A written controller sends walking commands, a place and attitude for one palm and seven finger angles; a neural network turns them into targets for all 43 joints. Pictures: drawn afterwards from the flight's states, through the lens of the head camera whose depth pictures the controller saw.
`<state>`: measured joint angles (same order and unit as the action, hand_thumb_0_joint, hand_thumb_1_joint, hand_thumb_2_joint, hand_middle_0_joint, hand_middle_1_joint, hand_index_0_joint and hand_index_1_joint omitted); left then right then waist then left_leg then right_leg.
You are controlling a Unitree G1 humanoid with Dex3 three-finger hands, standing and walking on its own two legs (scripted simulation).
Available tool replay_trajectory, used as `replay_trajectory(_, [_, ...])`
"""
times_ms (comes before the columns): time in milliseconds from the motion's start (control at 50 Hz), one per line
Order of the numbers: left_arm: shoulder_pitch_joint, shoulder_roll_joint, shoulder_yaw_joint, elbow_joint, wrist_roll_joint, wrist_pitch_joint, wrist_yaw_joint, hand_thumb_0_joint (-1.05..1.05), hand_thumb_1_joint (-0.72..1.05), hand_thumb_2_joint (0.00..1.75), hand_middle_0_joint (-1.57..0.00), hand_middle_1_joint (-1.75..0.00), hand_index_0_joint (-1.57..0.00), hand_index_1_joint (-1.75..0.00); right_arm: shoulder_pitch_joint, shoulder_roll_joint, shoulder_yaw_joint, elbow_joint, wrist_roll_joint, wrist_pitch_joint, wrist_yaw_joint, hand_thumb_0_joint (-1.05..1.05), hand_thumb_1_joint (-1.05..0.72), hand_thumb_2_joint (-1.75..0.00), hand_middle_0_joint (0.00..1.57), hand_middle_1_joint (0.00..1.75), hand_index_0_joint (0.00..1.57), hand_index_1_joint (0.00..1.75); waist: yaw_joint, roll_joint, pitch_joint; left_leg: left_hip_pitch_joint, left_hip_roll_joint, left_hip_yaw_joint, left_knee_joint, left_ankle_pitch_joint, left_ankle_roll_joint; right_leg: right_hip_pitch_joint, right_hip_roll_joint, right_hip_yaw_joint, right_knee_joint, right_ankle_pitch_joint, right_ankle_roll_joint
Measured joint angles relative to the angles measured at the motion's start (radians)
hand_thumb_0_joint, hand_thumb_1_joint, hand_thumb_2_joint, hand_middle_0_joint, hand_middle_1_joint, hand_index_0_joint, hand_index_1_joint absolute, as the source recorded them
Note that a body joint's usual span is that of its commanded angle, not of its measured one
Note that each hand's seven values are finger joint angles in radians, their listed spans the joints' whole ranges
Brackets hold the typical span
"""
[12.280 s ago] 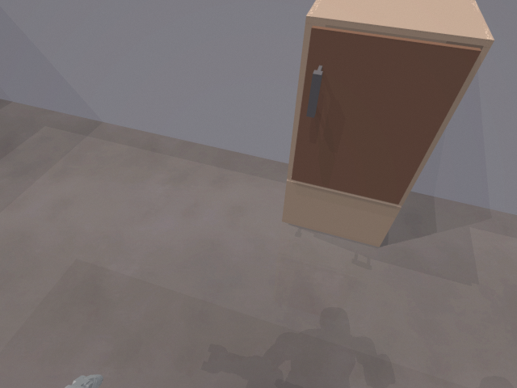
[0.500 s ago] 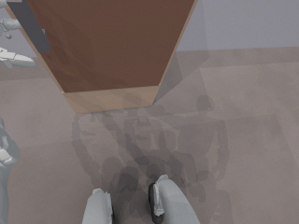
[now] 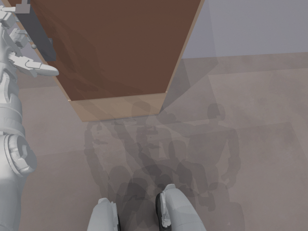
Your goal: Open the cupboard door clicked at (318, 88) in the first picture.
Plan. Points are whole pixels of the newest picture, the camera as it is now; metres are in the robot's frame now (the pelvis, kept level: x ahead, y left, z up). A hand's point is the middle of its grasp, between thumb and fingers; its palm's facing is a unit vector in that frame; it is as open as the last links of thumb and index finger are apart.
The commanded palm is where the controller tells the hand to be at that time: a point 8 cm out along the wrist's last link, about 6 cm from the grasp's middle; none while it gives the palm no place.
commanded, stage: slide the fingers in behind the handle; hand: left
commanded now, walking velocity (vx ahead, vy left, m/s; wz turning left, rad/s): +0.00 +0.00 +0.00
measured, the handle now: (39, 29) +0.59 +0.21 +0.07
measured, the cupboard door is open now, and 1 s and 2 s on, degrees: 0 0 2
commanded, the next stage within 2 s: close the thumb around the handle in 0.86 s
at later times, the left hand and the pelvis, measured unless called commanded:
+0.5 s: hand (48, 46) +0.54 +0.18 +0.07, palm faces +0.02 -1.00 -0.02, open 14.0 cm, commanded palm +0.52 +0.22 +0.07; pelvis +0.00 +0.00 +0.00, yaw +0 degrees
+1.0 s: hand (46, 46) +0.55 +0.19 +0.06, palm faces +0.02 -1.00 -0.02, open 13.8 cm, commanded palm +0.53 +0.23 +0.07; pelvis +0.00 +0.00 +0.00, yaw +0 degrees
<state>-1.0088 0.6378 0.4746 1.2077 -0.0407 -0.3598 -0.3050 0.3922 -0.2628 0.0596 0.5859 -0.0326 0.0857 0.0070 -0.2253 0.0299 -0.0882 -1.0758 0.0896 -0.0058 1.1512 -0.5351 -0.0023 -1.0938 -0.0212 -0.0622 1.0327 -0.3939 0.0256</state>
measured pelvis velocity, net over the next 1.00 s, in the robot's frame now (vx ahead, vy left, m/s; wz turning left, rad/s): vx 0.00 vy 0.00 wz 0.00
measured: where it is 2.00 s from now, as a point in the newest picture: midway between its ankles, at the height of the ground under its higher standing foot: outside the picture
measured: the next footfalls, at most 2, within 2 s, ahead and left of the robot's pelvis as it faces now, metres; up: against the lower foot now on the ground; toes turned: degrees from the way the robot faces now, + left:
none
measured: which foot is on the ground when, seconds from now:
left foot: down 0.00-1.00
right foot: down 0.00-1.00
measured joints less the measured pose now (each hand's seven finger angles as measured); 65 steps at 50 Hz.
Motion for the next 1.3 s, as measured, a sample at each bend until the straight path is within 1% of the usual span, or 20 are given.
replay_trajectory(100, [0.002, -0.031, -0.017, -0.013, -0.005, -0.011, 0.017, -0.01, -0.50, 0.30, -0.30, -1.20, -0.30, -1.20, -0.002, 0.003, -0.006, 0.010, -0.004, -0.003, 0.002, 0.00, -0.90, -0.90, 0.20, 0.30, 0.21, 0.30, 0.007, 0.001, -0.004, 0.000, -0.003, -0.001, 0.000, 0.000, -0.001, -0.001, -0.003, -0.001, 0.004, -0.004, -0.001])
replay_trajectory(200, [-0.001, -0.055, -0.025, -0.010, 0.002, -0.012, 0.039, -0.01, -0.50, 0.30, -0.30, -1.20, -0.30, -1.20, -0.005, 0.005, -0.007, 0.011, -0.005, -0.004, 0.004, 0.00, -0.90, -0.90, 0.20, 0.30, 0.21, 0.30, 0.006, 0.001, -0.008, 0.003, -0.004, -0.002, 0.000, -0.001, -0.002, 0.001, -0.004, -0.001, 0.007, -0.006, -0.002])
replay_trajectory(300, [0.001, -0.057, -0.013, -0.006, 0.011, -0.017, 0.055, -0.01, -0.50, 0.30, -0.30, -1.20, -0.30, -1.20, -0.007, 0.006, -0.007, 0.004, -0.006, -0.007, 0.005, 0.00, -0.90, -0.90, 0.20, 0.30, 0.21, 0.30, -0.001, 0.002, -0.006, 0.006, -0.002, 0.001, 0.001, -0.003, -0.003, 0.001, -0.001, 0.002, 0.009, -0.007, -0.002])
replay_trajectory(500, [-0.013, -0.074, -0.042, -0.001, 0.005, -0.021, 0.072, -0.01, -0.50, 0.30, -0.30, -1.20, -0.30, -1.20, 0.002, 0.006, -0.010, 0.016, -0.008, -0.014, 0.006, 0.00, -0.90, -0.90, 0.20, 0.30, 0.21, 0.30, 0.004, 0.003, -0.004, 0.000, -0.007, -0.001, 0.002, 0.001, -0.004, -0.004, -0.006, 0.001, 0.014, -0.007, -0.003])
replay_trajectory(560, [-0.019, -0.082, -0.039, 0.003, 0.006, -0.026, 0.081, -0.01, -0.50, 0.30, -0.30, -1.20, -0.30, -1.20, 0.002, 0.005, -0.010, 0.021, -0.011, -0.016, 0.007, 0.00, -0.90, -0.90, 0.20, 0.30, 0.21, 0.30, 0.002, 0.003, -0.006, -0.003, -0.008, -0.001, 0.004, 0.000, -0.003, -0.008, -0.006, 0.002, 0.017, -0.008, -0.003])
replay_trajectory(680, [-0.025, -0.067, -0.030, 0.012, 0.021, -0.026, 0.087, -0.01, -0.50, 0.30, -0.30, -1.20, -0.31, -1.20, 0.003, 0.003, -0.009, 0.014, -0.012, -0.017, 0.006, 0.00, -0.90, -0.90, 0.20, 0.30, 0.21, 0.30, -0.006, 0.005, -0.003, -0.009, -0.006, 0.000, 0.009, -0.001, -0.003, -0.015, -0.005, 0.003, 0.021, -0.008, -0.003])
replay_trajectory(940, [-0.027, -0.053, -0.024, 0.011, 0.011, -0.021, 0.068, -0.01, -0.50, 0.30, -0.30, -1.20, -0.33, -1.21, 0.004, 0.002, -0.006, 0.015, -0.010, -0.020, 0.004, 0.00, -0.90, -0.90, 0.20, 0.30, 0.21, 0.30, -0.006, 0.003, -0.001, -0.016, -0.006, 0.000, 0.011, -0.002, 0.000, -0.020, -0.003, 0.005, 0.019, -0.006, 0.000])
replay_trajectory(1020, [-0.027, -0.057, -0.034, 0.010, 0.006, -0.022, 0.071, -0.01, -0.49, 0.30, -0.30, -1.20, -0.32, -1.21, 0.005, 0.002, -0.008, 0.018, -0.010, -0.021, 0.005, 0.00, -0.90, -0.90, 0.20, 0.30, 0.21, 0.30, -0.003, 0.004, -0.003, -0.016, -0.007, -0.001, 0.012, -0.003, 0.000, -0.018, -0.005, 0.003, 0.019, -0.007, 0.001])
replay_trajectory(1080, [-0.034, -0.058, -0.034, 0.015, 0.010, -0.022, 0.071, -0.01, -0.45, 0.32, -0.30, -1.20, -0.33, -1.22, 0.003, 0.003, -0.006, 0.020, -0.011, -0.020, 0.004, 0.00, -0.90, -0.90, 0.20, 0.30, 0.21, 0.30, -0.003, 0.002, -0.004, -0.018, -0.008, -0.003, 0.014, -0.004, 0.001, -0.019, -0.006, 0.002, 0.020, -0.008, 0.002])
replay_trajectory(1140, [-0.033, -0.060, -0.036, 0.012, 0.010, -0.019, 0.074, -0.01, -0.36, 0.36, -0.31, -1.21, -0.34, -1.23, 0.003, 0.004, -0.007, 0.019, -0.013, -0.020, 0.005, 0.00, -0.90, -0.90, 0.20, 0.30, 0.21, 0.30, -0.003, 0.002, -0.005, -0.019, -0.009, -0.004, 0.015, -0.005, 0.001, -0.019, -0.006, 0.002, 0.020, -0.009, 0.002])
replay_trajectory(1300, [-0.010, -0.072, -0.035, -0.009, 0.005, -0.023, 0.076, -0.01, 0.00, 0.51, -0.34, -1.25, -0.35, -1.26, 0.005, 0.007, -0.010, 0.017, -0.013, -0.017, 0.010, 0.00, -0.90, -0.90, 0.20, 0.30, 0.21, 0.30, 0.000, 0.004, -0.009, -0.009, -0.008, -0.001, 0.011, -0.008, 0.002, -0.010, -0.004, 0.004, 0.014, -0.010, 0.004])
